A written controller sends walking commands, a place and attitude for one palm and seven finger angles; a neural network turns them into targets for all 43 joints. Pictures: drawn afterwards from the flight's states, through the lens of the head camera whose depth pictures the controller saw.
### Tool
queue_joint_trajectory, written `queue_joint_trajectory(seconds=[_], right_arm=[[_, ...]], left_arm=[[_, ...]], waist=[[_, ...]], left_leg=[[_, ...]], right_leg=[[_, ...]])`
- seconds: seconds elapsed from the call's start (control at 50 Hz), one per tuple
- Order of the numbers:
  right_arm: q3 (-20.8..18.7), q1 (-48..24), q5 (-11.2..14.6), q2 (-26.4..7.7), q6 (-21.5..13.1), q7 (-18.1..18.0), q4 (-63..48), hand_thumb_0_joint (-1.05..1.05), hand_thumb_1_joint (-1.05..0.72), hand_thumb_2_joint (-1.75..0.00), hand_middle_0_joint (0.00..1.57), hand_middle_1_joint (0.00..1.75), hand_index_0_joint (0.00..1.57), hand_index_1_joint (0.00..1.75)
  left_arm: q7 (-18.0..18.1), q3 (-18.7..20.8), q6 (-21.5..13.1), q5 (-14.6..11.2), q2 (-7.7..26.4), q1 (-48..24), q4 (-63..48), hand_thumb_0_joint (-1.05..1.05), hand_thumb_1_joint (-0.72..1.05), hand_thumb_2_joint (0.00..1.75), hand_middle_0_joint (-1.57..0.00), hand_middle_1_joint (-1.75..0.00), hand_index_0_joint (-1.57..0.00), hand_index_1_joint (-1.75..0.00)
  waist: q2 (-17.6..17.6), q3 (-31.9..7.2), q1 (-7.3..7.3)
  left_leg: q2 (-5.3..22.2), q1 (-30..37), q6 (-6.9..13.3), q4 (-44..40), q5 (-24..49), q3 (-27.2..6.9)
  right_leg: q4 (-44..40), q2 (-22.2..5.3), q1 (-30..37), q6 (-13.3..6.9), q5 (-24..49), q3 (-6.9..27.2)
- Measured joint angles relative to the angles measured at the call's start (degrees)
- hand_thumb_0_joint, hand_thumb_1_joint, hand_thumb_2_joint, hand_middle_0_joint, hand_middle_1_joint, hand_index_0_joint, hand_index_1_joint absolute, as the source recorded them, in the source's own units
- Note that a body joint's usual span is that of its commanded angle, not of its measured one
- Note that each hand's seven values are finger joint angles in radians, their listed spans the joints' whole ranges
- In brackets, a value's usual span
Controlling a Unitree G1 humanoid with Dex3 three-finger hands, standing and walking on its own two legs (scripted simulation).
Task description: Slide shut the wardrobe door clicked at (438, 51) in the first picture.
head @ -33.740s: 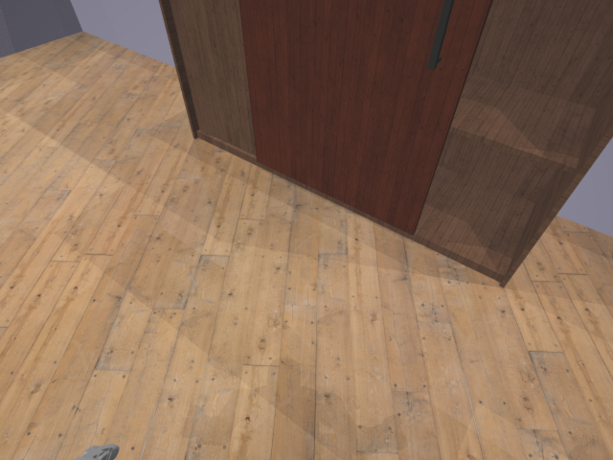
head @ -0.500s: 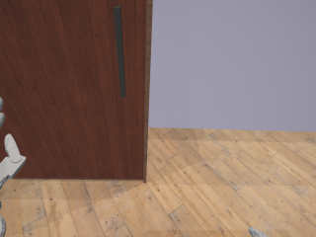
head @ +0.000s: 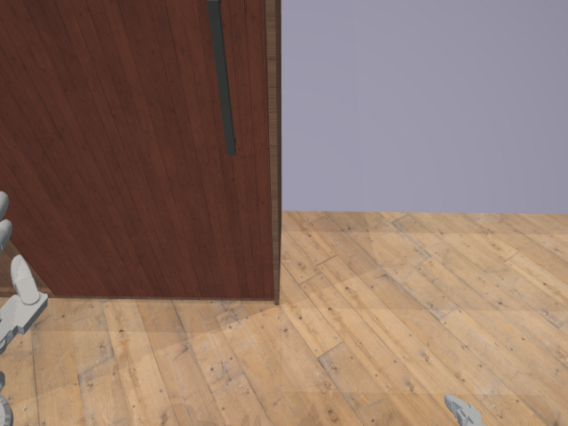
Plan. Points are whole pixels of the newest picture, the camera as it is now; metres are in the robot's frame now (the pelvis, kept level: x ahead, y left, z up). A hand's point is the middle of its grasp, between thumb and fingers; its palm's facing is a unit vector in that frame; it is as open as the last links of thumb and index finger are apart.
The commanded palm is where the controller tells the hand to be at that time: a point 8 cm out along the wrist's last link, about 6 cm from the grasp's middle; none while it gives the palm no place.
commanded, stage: stop stepping back and stand still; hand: left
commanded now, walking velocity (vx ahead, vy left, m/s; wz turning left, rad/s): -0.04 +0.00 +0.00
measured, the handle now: (225, 84) +0.75 +0.18 +0.17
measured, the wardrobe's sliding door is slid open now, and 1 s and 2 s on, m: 0.00 0.00 0.00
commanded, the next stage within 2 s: let the arm hang, fingers relaxed in 1.24 s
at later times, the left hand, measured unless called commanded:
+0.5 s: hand (34, 289) +0.22 +0.30 +0.15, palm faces +0.45 -0.79 -0.42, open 7.4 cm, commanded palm +0.16 +0.33 +0.18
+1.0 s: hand out of the picture +0.19 +0.32 +0.15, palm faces +0.47 -0.79 -0.39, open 7.4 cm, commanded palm +0.13 +0.35 +0.18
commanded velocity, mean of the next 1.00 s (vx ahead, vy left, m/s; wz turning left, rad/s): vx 0.00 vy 0.00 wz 0.00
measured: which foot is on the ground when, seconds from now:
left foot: up 0.00-0.04, down 0.06-1.00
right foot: down 0.00-1.00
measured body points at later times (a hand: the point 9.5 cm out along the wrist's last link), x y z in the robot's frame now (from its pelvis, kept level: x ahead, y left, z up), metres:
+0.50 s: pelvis +0.02 +0.03 +0.00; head +0.02 +0.03 +0.45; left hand +0.19 +0.34 +0.18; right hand +0.20 -0.19 -0.08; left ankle +0.04 +0.14 -0.74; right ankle +0.01 -0.08 -0.74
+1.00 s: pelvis -0.01 +0.05 +0.00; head -0.02 +0.06 +0.45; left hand +0.16 +0.36 +0.17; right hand +0.16 -0.18 -0.07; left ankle +0.04 +0.14 -0.74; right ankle +0.01 -0.08 -0.74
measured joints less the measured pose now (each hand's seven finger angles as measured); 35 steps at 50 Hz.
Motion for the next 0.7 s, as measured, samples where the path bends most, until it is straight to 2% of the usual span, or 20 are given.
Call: queue_joint_trajectory(seconds=[0.06, 0.08, 0.14, 0.2, 0.26, 0.36, 0.46, 0.7], right_arm=[[-0.6, -0.55, 0.06, -1.36, -0.77, -0.36, -2.09, 0.01, -0.9, -0.9, 0.2, 0.3, 0.2, 0.3], [-0.87, -1.17, 0.18, -1.45, -0.93, -0.46, -2.56, 0.01, -0.9, -0.9, 0.2, 0.3, 0.2, 0.3], [-0.66, -2.82, 0.56, -0.34, -0.71, -0.38, -3.3, 0.01, -0.9, -0.9, 0.2, 0.3, 0.2, 0.3], [0.09, -2.85, 0.54, 0.55, -1.32, -0.01, -4.29, 0.01, -0.91, -0.9, 0.2, 0.3, 0.2, 0.3], [0.86, -2.98, 0.65, 1.33, -1.61, 0.88, -4.28, 0.01, -0.9, -0.9, 0.2, 0.3, 0.2, 0.3], [1.64, -3.49, 0.9, 2.2, -0.4, 1.61, -3.5, 0.01, -0.9, -0.9, 0.2, 0.3, 0.2, 0.3], [2.22, -3.76, 0.93, 2.91, 0.75, 1.37, -4.1, 0.01, -0.9, -0.9, 0.2, 0.3, 0.2, 0.3], [2.2, -3.35, 0.66, 2.35, 0.56, 0.91, -4.54, 0.01, -0.9, -0.9, 0.2, 0.3, 0.2, 0.3]], left_arm=[[0.09, -0.98, 0.38, -0.29, -0.05, 0.68, -2.48, 0.01, 0.89, 0.9, -0.21, -0.3, -0.21, -0.3], [0.1, -0.91, 0.33, -0.39, 0.33, 0.73, -3.4, 0.01, 0.89, 0.9, -0.21, -0.3, -0.21, -0.3], [0.0, 0.21, 0.24, -0.43, 1.67, 1.93, -3.97, 0.01, 0.89, 0.9, -0.21, -0.3, -0.21, -0.3], [-0.14, 0.9, 0.88, -0.13, 2.13, 2.39, -3.73, 0.01, 0.89, 0.9, -0.21, -0.3, -0.21, -0.3], [-0.08, 1.23, 0.72, -0.49, 2.12, 2.64, -4.43, 0.01, 0.89, 0.9, -0.21, -0.3, -0.21, -0.3], [-0.4, 0.07, 0.76, -0.91, 1.25, 2.87, -4.75, 0.01, 0.89, 0.9, -0.21, -0.3, -0.21, -0.3], [-0.82, -0.41, 1.71, -0.99, 1.52, 3.36, -4.03, 0.01, 0.89, 0.9, -0.21, -0.3, -0.21, -0.3], [-0.53, 0.01, 2.14, -1.12, 1.95, 3.67, -4.66, 0.01, 0.89, 0.9, -0.21, -0.3, -0.21, -0.3]], waist=[[0.8, -0.03, -0.48], [0.79, 0.45, -0.74], [-0.43, 1.05, -0.8], [0.6, 0.91, -0.99], [1.32, 1.16, -0.41], [1.39, 1.8, 0.05], [1.5, 2.01, -0.12], [1.19, 1.8, -0.28]], left_leg=[[0.19, 6.25, 0.72, -9.76, 1.36, -0.64], [0.26, 6.45, 0.24, -10.8, 5.6, -1.09], [0.14, 6.18, -1.13, -8.64, 4.97, -0.45], [0.58, 5.75, -1.36, -8.66, 3.87, -1.23], [0.87, 5.37, -1.4, -8.9, 3.95, -1.55], [0.01, 6.38, -0.86, -10.07, 4.04, -1.12], [-0.29, 7.01, -0.18, -11.26, 4.49, -0.64], [-0.83, 6.23, 0.92, -12.89, 6.25, -0.47]], right_leg=[[2.84, 0.7, -1.08, 0.65, -1.77, -0.74], [4.44, 0.74, -1.63, 0.9, -2.66, -0.95], [5.99, 0.44, -1.81, 1.69, -3.83, -0.02], [3.59, 1.1, -0.92, 1.37, -2.96, -0.75], [1.83, 1.53, -0.53, 1.3, -2.25, -1.04], [0.94, 0.74, 0.3, 2.1, -2.13, -0.69], [-0.95, 0.56, 1.11, 2.94, -1.02, -0.28], [-4.12, 0.25, 1.04, 3.84, 1.82, -0.2]])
